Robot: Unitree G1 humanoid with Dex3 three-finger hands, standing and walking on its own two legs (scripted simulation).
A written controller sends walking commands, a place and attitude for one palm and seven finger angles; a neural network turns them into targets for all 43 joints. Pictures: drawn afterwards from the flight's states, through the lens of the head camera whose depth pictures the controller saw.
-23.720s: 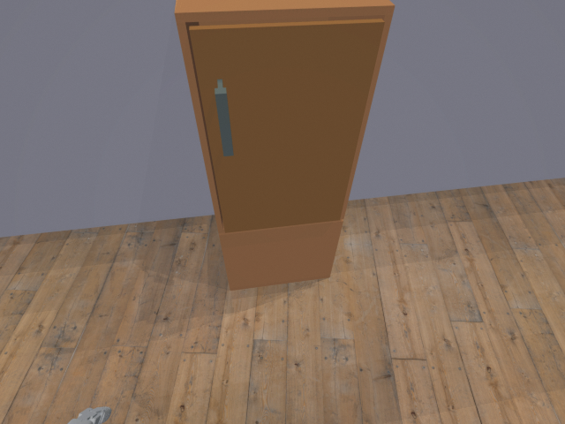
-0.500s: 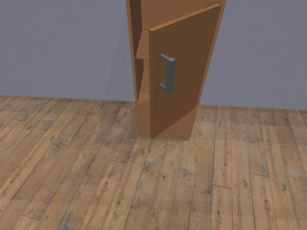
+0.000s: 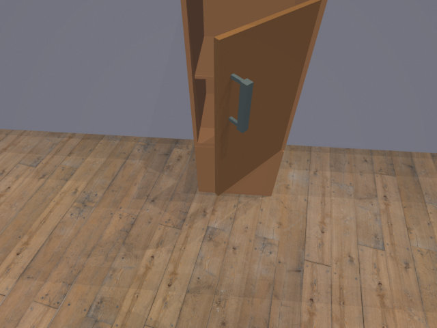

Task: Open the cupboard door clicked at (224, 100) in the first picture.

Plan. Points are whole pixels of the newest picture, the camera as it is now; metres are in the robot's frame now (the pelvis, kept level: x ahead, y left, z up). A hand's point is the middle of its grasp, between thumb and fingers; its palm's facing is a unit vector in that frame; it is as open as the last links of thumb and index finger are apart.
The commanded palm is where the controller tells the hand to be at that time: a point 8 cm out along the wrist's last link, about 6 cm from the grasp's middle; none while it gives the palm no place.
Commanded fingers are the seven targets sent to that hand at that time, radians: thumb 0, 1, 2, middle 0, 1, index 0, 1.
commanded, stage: look to check the result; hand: left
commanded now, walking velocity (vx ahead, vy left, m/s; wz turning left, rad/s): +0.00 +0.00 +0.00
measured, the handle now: (238, 104) +0.63 -0.02 +0.05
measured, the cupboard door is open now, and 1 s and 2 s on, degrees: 45 45 45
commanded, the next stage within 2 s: walk to a spot facing it in 0.20 s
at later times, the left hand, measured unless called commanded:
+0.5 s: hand out of the picture +0.05 +0.20 -0.17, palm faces -0.01 -0.97 -0.25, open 7.4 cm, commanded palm none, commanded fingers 0.00 0.90 0.90 -0.20 -0.30 -0.20 -0.30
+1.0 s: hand out of the picture +0.12 +0.15 -0.17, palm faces -0.26 -0.92 -0.29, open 7.4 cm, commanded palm none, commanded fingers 0.00 0.90 0.90 -0.20 -0.30 -0.20 -0.30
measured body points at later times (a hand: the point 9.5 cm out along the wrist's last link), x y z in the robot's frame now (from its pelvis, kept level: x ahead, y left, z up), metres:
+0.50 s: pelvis +0.01 +0.00 +0.00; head +0.04 -0.01 +0.45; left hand +0.05 +0.25 -0.15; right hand +0.05 -0.25 -0.16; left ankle +0.01 +0.11 -0.74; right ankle +0.00 -0.10 -0.74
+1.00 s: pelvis +0.00 -0.03 -0.01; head +0.06 -0.07 +0.43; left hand +0.14 +0.20 -0.15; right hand +0.00 -0.30 -0.17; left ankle +0.01 +0.11 -0.67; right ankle -0.02 -0.12 -0.74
